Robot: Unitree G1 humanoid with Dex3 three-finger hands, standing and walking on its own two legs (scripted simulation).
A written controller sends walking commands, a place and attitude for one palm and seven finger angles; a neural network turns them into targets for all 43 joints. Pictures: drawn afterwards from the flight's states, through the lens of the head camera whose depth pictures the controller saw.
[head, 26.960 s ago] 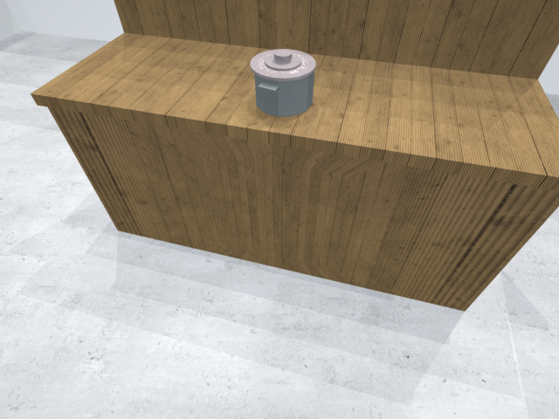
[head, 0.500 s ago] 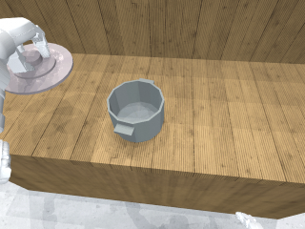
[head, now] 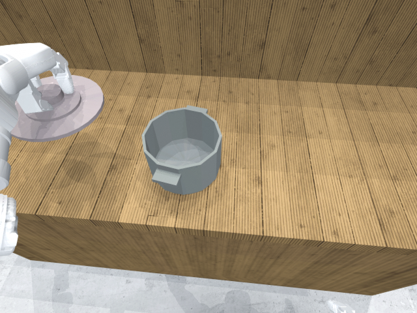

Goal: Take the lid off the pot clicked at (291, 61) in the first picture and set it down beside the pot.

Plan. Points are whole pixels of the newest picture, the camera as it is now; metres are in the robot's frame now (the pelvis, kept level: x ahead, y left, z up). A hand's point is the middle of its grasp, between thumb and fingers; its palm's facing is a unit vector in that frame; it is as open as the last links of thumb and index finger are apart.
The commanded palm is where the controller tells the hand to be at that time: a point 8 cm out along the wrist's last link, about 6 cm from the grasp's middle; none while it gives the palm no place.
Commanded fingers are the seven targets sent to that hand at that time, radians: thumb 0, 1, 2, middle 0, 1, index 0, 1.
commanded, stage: lower the lid onto the table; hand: left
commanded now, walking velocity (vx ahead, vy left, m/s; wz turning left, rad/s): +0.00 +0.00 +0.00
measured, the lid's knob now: (48, 94) +0.48 +0.30 +0.16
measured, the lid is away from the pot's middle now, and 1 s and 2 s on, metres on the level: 0.24 0.23 0.24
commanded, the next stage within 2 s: none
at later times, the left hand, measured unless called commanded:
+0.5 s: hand (49, 108) +0.44 +0.29 +0.15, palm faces -0.36 +0.00 -0.93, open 7.6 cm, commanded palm +0.44 +0.29 +0.22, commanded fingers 0.00 0.60 1.06 -0.85 -0.96 -0.86 -0.98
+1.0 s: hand (57, 124) +0.43 +0.28 +0.12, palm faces -0.41 -0.05 -0.91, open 7.6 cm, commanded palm +0.44 +0.29 +0.18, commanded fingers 0.00 0.60 1.06 -0.85 -0.96 -0.86 -0.98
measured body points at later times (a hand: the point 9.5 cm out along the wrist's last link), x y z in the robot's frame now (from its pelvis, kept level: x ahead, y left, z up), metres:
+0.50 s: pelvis +0.00 +0.00 +0.00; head +0.06 -0.01 +0.45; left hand +0.46 +0.28 +0.21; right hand +0.10 -0.27 -0.13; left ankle -0.04 +0.08 -0.74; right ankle +0.01 -0.16 -0.74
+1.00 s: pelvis +0.00 +0.00 +0.00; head +0.05 -0.01 +0.44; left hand +0.45 +0.28 +0.17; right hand +0.08 -0.27 -0.13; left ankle -0.04 +0.08 -0.74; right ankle +0.01 -0.16 -0.74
